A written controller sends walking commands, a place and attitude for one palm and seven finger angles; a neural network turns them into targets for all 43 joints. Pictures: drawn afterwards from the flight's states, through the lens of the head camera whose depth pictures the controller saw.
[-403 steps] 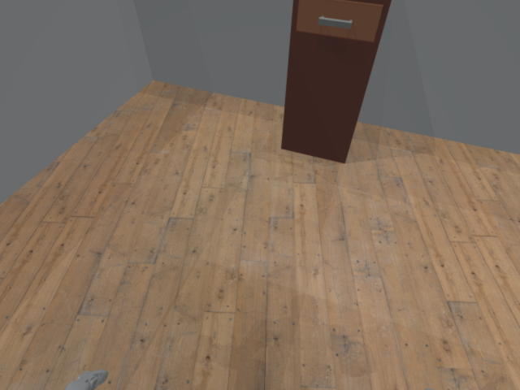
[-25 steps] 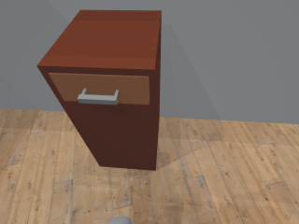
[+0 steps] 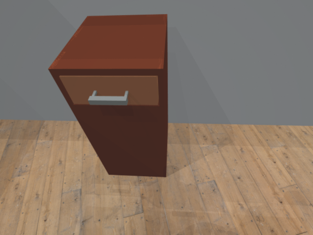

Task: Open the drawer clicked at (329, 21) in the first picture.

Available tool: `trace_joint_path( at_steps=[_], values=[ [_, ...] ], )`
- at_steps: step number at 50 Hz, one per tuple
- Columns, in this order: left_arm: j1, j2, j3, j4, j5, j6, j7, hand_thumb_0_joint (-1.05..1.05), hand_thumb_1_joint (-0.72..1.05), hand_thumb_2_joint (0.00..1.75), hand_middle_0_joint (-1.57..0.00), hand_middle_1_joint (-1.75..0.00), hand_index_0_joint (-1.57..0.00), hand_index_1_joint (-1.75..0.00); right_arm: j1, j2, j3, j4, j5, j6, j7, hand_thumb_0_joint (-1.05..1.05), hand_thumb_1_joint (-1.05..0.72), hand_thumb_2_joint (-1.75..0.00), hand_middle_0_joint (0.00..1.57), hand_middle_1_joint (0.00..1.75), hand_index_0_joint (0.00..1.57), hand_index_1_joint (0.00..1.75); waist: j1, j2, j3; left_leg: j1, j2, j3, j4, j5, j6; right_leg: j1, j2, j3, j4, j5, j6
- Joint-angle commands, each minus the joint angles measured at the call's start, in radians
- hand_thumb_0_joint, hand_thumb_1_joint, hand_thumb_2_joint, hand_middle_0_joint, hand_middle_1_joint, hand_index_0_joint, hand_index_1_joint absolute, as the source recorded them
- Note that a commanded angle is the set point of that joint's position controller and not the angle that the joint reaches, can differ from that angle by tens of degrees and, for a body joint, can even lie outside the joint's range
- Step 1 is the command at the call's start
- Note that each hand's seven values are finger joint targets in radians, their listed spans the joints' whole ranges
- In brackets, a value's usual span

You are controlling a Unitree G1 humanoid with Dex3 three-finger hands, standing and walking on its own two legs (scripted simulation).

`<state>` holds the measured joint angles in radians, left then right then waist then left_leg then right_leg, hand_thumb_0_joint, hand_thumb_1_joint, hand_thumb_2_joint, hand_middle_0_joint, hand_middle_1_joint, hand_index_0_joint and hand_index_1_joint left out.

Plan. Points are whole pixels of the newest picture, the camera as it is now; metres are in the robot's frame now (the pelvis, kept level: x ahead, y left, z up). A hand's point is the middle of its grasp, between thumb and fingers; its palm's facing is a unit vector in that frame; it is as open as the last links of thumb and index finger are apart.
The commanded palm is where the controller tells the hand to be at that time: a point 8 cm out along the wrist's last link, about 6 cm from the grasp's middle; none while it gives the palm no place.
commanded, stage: come to a stop and stand still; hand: left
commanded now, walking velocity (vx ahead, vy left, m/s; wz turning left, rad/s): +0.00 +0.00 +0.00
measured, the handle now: (109, 96) +0.57 +0.22 +0.00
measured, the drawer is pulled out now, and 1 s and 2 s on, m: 0.00 0.00 0.00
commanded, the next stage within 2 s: look again from close up in 0.44 s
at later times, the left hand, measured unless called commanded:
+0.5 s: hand out of the picture -0.03 +0.13 -0.17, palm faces +0.06 -0.99 -0.14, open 7.4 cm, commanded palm none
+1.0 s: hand out of the picture +0.05 +0.22 -0.17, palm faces +0.04 -0.97 -0.23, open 7.4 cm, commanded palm none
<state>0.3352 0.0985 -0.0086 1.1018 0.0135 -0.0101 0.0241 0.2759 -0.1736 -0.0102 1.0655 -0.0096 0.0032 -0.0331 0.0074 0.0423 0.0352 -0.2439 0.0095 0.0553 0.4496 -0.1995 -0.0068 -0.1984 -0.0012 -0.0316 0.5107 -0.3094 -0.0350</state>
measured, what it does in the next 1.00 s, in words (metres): stands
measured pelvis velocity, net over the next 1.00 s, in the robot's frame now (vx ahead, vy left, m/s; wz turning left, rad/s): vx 0.01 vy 0.03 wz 0.00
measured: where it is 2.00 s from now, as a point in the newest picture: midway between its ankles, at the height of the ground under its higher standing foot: outside the picture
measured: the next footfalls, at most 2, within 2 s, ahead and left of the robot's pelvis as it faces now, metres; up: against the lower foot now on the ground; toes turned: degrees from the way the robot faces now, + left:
left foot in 1.82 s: +0.11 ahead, +0.16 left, +0.00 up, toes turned +8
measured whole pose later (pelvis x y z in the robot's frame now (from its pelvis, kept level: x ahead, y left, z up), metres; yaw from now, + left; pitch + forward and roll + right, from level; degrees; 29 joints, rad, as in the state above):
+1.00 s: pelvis +0.01 +0.03 +0.00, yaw +0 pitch -3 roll -1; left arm 0.29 0.20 0.00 0.98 0.01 0.00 0.05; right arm 0.22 -0.18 0.00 0.99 -0.02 -0.01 -0.03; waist 0.01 -0.01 -0.01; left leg -0.23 0.01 0.06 0.54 -0.27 0.03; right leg -0.14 -0.01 -0.02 0.51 -0.33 0.01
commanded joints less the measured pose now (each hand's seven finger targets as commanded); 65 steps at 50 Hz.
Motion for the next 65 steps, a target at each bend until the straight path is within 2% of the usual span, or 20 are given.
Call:
trace_joint_path(
  at_steps=[1,3,5,10,13,26,27,28,29,32,34,36,38,42,49,54,59,61,63,65],
  values=[
    [0.031,0.121,0.02,-0.021,-0.006,-0.023,0.011,0.0,0.9,0.9,-0.2,-0.3,-0.2,-0.3,0.058,-0.048,-0.004,-0.001,0.001,-0.011,0.003,0.0,-0.9,-0.9,0.2,0.3,0.2,0.3,-0.016,-0.199,-0.021,0.077,0.058,-0.054,-0.045,0.04,0.018,-0.032,-0.15,0.132,-0.173,0.255,-0.032],
    [0.029,0.11,0.02,-0.019,-0.005,-0.017,0.011,0.0,0.9,0.9,-0.2,-0.3,-0.2,-0.3,0.065,-0.037,0.003,0.024,-0.002,-0.008,0.004,0.0,-0.9,-0.9,0.2,0.3,0.2,0.3,-0.015,-0.097,0.042,0.077,0.073,-0.064,-0.061,0.039,0.022,-0.089,-0.117,0.126,-0.197,0.09,-0.023],
    [0.038,0.107,0.019,-0.01,-0.006,-0.013,0.011,0.0,0.9,0.9,-0.2,-0.3,-0.2,-0.3,0.07,-0.027,0.006,0.037,-0.003,-0.007,0.003,0.0,-0.9,-0.9,0.2,0.3,0.2,0.3,-0.009,-0.056,0.083,0.052,0.076,-0.073,-0.082,0.013,0.025,-0.097,-0.102,0.127,-0.215,0.008,-0.02],
    [0.054,0.102,0.021,0.001,-0.007,-0.008,0.009,0.0,0.9,0.9,-0.2,-0.3,-0.2,-0.3,0.1,-0.014,0.011,0.051,-0.008,-0.002,0.001,0.0,-0.9,-0.9,0.2,0.3,0.2,0.3,-0.006,-0.052,0.116,0.019,0.069,-0.067,-0.084,-0.033,0.02,-0.113,-0.095,0.133,-0.241,-0.085,-0.023],
    [0.063,0.096,0.021,0.002,-0.007,-0.009,0.009,0.0,0.9,0.9,-0.2,-0.3,-0.2,-0.3,0.11,-0.004,0.01,0.054,-0.008,-0.003,-0.001,0.0,-0.9,-0.9,0.2,0.3,0.2,0.3,-0.004,-0.033,0.105,0.022,0.069,-0.065,-0.077,-0.028,0.02,-0.105,-0.095,0.132,-0.243,-0.079,-0.025],
    [0.09,0.072,0.021,0.012,-0.007,-0.019,0.008,0.0,0.9,0.9,-0.2,-0.3,-0.2,-0.3,0.137,0.007,0.011,0.058,-0.007,-0.016,-0.007,0.0,-0.9,-0.9,0.2,0.3,0.2,0.3,-0.002,-0.054,0.057,0.032,0.082,-0.072,-0.08,0.044,0.019,-0.044,-0.09,0.109,-0.215,0.052,-0.025],
    [0.048,0.246,0.01,-0.072,0.016,-0.034,0.011,0.0,0.9,0.9,-0.2,-0.3,-0.2,-0.3,0.07,-0.116,-0.018,-0.061,-0.011,-0.003,0.012,0.0,-0.9,-0.9,0.2,0.3,0.2,0.3,-0.041,-0.084,0.167,0.002,0.043,-0.106,0.015,-0.033,0.002,-0.154,-0.093,0.147,-0.237,-0.016,-0.007],
    [0.036,0.182,0.028,-0.066,0.005,-0.04,0.022,0.0,0.9,0.9,-0.2,-0.3,-0.2,-0.3,0.061,-0.086,-0.016,-0.081,-0.02,-0.016,0.005,0.0,-0.9,-0.9,0.2,0.3,0.2,0.3,-0.027,-0.019,0.048,0.0,0.061,-0.084,0.077,-0.041,0.014,-0.147,-0.15,0.182,-0.209,-0.072,-0.022],
    [0.041,0.192,0.039,-0.064,0.011,-0.042,0.024,0.0,0.9,0.9,-0.2,-0.3,-0.2,-0.3,0.082,-0.059,-0.021,-0.064,-0.022,-0.022,-0.003,0.0,-0.9,-0.9,0.2,0.3,0.2,0.3,-0.03,-0.042,-0.022,-0.013,0.038,-0.084,0.111,-0.001,0.018,-0.085,-0.168,0.209,-0.217,0.02,-0.033],
    [0.057,0.172,0.034,-0.09,0.007,-0.041,0.026,0.0,0.9,0.9,-0.2,-0.3,-0.2,-0.3,0.128,-0.033,-0.012,-0.077,-0.017,-0.024,-0.002,0.0,-0.9,-0.9,0.2,0.3,0.2,0.3,-0.03,-0.133,-0.094,-0.047,0.023,-0.058,0.126,-0.013,0.027,0.035,-0.181,0.192,-0.164,0.313,-0.046],
    [0.05,0.177,0.043,-0.099,0.004,-0.039,0.028,0.0,0.9,0.9,-0.2,-0.3,-0.2,-0.3,0.117,-0.055,-0.021,-0.08,-0.012,-0.026,-0.005,0.0,-0.9,-0.9,0.2,0.3,0.2,0.3,-0.025,-0.167,-0.058,-0.049,0.037,-0.059,0.09,0.022,0.036,0.043,-0.163,0.148,-0.119,0.426,-0.054],
    [0.059,0.175,0.042,-0.107,0.002,-0.032,0.029,0.0,0.9,0.9,-0.2,-0.3,-0.2,-0.3,0.106,-0.072,-0.021,-0.081,-0.008,-0.031,-0.008,0.0,-0.9,-0.9,0.2,0.3,0.2,0.3,-0.018,-0.109,-0.041,-0.02,0.058,-0.066,0.048,0.143,0.041,0.054,-0.125,0.101,-0.068,0.503,-0.04],
    [0.081,0.164,0.034,-0.112,0.001,-0.022,0.03,0.0,0.9,0.9,-0.2,-0.3,-0.2,-0.3,0.1,-0.077,-0.019,-0.078,-0.009,-0.031,-0.007,0.0,-0.9,-0.9,0.2,0.3,0.2,0.3,-0.009,-0.056,-0.03,0.023,0.081,-0.075,0.056,0.297,0.05,0.03,-0.098,0.076,-0.04,0.479,-0.025],
    [0.076,0.174,0.03,-0.134,0.002,-0.009,0.03,0.0,0.9,0.9,-0.2,-0.3,-0.2,-0.3,0.068,-0.104,-0.021,-0.088,-0.011,-0.026,-0.006,0.0,-0.9,-0.9,0.2,0.3,0.2,0.3,-0.003,0.005,-0.013,0.041,0.097,-0.081,0.053,0.37,0.053,0.012,-0.085,0.069,-0.043,0.38,-0.015],
    [0.034,0.191,0.027,-0.153,0.001,0.003,0.023,0.0,0.9,0.9,-0.2,-0.3,-0.2,-0.3,0.005,-0.133,-0.017,-0.102,-0.011,-0.022,0.002,0.0,-0.9,-0.9,0.2,0.3,0.2,0.3,-0.002,-0.022,0.019,0.01,0.1,-0.102,-0.018,0.204,0.053,0.001,-0.083,0.069,-0.084,0.206,0.007],
    [0.026,0.191,0.023,-0.148,0.001,0.005,0.02,0.0,0.9,0.9,-0.2,-0.3,-0.2,-0.3,-0.006,-0.138,-0.015,-0.096,-0.01,-0.023,0.008,0.0,-0.9,-0.9,0.2,0.3,0.2,0.3,-0.003,-0.02,-0.001,0.022,0.103,-0.115,-0.064,0.126,0.053,0.008,-0.085,0.065,-0.102,0.157,0.018],
    [0.034,0.177,0.02,-0.131,0.005,0.009,0.018,0.0,0.9,0.9,-0.2,-0.3,-0.2,-0.3,0.002,-0.142,-0.016,-0.081,-0.008,-0.018,0.013,0.0,-0.9,-0.9,0.2,0.3,0.2,0.3,-0.004,-0.023,0.043,-0.034,0.109,-0.15,-0.156,-0.097,0.05,0.002,-0.081,0.052,-0.115,0.091,0.027],
    [0.056,0.161,0.019,-0.114,0.01,0.012,0.012,0.0,0.9,0.9,-0.2,-0.3,-0.2,-0.3,0.01,-0.149,-0.021,-0.069,-0.011,-0.011,0.013,0.0,-0.9,-0.9,0.2,0.3,0.2,0.3,-0.006,-0.01,0.048,-0.048,0.124,-0.179,-0.213,-0.297,0.055,-0.005,-0.061,0.025,-0.1,-0.008,0.03],
    [0.074,0.15,0.022,-0.108,0.02,0.022,0.006,0.0,0.9,0.9,-0.2,-0.3,-0.2,-0.3,0.022,-0.179,-0.035,-0.065,-0.013,-0.001,0.012,0.0,-0.9,-0.9,0.2,0.3,0.2,0.3,-0.008,0.048,0.06,-0.079,0.168,-0.242,-0.29,-0.496,0.074,-0.033,-0.024,-0.019,-0.026,-0.097,0.034],
    [0.115,0.132,0.028,-0.096,0.027,0.034,-0.004,0.0,0.9,0.9,-0.2,-0.3,-0.2,-0.3,0.015,-0.206,-0.049,-0.067,-0.015,0.007,0.007,0.0,-0.9,-0.9,0.2,0.3,0.2,0.3,0.001,0.088,0.062,-0.135,0.225,-0.296,-0.338,-0.589,0.108,-0.026,-0.006,-0.051,0.086,-0.107,0.029]
  ],
)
